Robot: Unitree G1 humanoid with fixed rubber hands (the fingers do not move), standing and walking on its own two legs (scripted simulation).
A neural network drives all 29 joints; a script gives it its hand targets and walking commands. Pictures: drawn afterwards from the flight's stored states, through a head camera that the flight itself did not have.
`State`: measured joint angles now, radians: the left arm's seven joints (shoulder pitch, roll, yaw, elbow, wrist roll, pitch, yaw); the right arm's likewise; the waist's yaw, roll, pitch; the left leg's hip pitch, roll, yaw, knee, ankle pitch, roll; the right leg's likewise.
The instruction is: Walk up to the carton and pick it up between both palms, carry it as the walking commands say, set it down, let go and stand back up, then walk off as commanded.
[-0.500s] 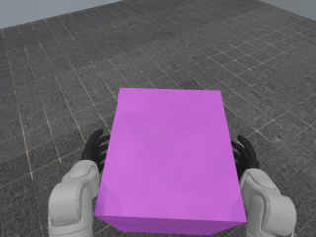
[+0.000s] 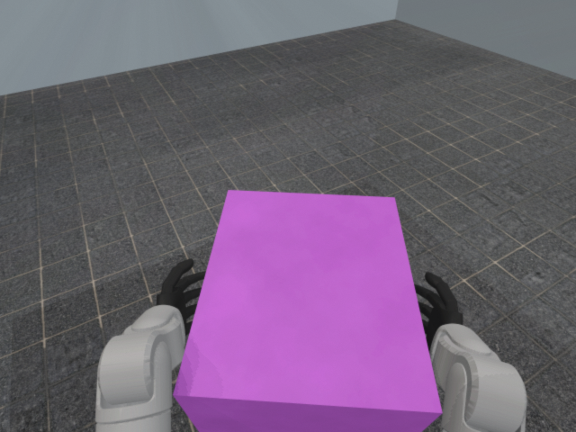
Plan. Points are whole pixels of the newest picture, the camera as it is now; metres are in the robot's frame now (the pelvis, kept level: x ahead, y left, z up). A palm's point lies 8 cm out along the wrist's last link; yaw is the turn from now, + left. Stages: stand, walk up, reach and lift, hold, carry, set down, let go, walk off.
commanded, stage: carry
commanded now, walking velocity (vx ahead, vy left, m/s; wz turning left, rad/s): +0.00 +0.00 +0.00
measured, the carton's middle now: (304, 327) +0.27 -0.01 +0.01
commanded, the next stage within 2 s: none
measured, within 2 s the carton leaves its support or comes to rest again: neither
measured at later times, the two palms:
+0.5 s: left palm (97, 395) +0.15 +0.21 +0.09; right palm (405, 375) +0.18 -0.12 +0.08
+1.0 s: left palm (107, 416) +0.13 +0.20 +0.07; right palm (424, 417) +0.14 -0.13 +0.07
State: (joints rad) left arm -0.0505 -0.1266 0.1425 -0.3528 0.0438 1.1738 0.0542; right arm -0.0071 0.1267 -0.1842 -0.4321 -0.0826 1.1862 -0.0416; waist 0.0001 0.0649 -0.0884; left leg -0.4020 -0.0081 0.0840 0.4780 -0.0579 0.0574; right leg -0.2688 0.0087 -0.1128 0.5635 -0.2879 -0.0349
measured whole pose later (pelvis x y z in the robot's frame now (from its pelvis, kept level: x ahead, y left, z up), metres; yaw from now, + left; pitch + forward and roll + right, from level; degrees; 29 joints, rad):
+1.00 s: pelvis -0.13 +0.03 +0.01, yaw +1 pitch +6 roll +0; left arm -0.11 -0.11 0.18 -0.35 0.05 1.15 0.05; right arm -0.12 0.12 -0.18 -0.39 -0.09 1.17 -0.04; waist 0.00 0.03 -0.07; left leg -0.38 -0.02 0.05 0.53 -0.26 0.04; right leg -0.37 -0.01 -0.05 0.51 -0.24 -0.01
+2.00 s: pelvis -0.15 +0.01 +0.01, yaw +0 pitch +4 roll +0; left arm -0.05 -0.10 0.14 -0.28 0.07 1.07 0.03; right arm -0.06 0.13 -0.17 -0.29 -0.10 1.07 -0.02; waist 0.00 0.02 -0.10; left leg -0.35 0.00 0.05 0.50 -0.22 0.02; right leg -0.37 0.00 -0.05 0.51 -0.21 -0.03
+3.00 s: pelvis -0.20 -0.12 -0.01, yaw -1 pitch +1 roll +1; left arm -0.01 -0.13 0.15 -0.43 0.06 1.17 0.05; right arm -0.08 0.13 -0.18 -0.41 -0.07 1.20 -0.04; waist -0.01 -0.03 -0.08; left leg -0.37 0.15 0.04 0.61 -0.25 -0.06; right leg -0.43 0.04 -0.07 0.66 -0.25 -0.09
